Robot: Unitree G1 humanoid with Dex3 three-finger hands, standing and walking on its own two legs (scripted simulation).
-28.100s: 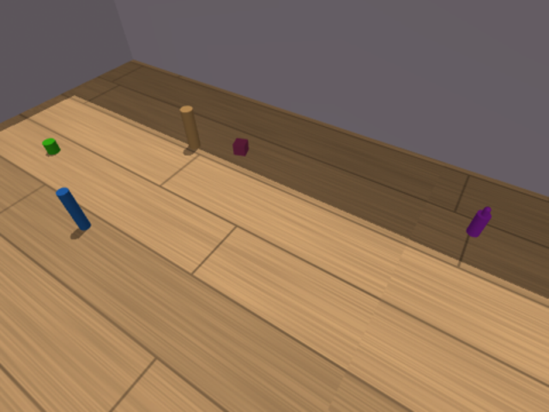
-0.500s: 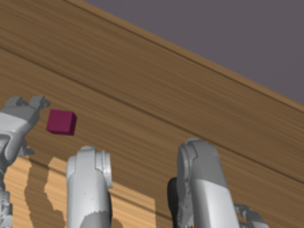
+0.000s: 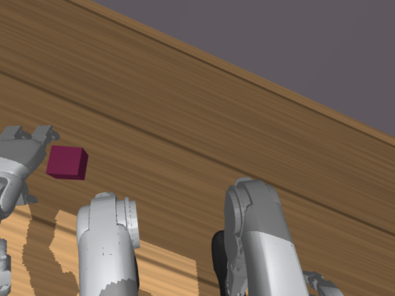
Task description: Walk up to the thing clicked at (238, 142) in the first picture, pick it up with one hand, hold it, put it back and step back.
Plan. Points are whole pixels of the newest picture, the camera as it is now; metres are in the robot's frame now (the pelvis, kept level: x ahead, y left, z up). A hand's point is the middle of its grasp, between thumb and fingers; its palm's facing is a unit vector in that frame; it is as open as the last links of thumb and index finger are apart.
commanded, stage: approach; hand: left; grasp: from above
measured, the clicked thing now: (68, 163) +0.43 +0.28 -0.28
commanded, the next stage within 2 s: close in in 0.36 s
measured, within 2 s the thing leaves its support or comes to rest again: neither
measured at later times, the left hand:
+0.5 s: hand (50, 139) +0.45 +0.28 -0.14, palm faces -0.43 +0.02 -0.90, open 13.9 cm
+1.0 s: hand (55, 166) +0.41 +0.28 -0.19, palm faces -0.39 -0.03 -0.92, open 13.8 cm
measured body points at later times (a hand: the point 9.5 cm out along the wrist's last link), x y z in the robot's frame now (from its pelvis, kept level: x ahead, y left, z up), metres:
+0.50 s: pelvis +0.01 +0.00 +0.01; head +0.23 +0.04 +0.40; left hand +0.47 +0.27 -0.09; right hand +0.07 -0.28 -0.11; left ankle +0.08 +0.13 -0.28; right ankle +0.10 -0.13 -0.28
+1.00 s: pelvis +0.00 +0.01 -0.01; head +0.22 +0.09 +0.38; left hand +0.42 +0.28 -0.14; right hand +0.09 -0.28 -0.11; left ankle +0.08 +0.13 -0.28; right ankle +0.10 -0.13 -0.28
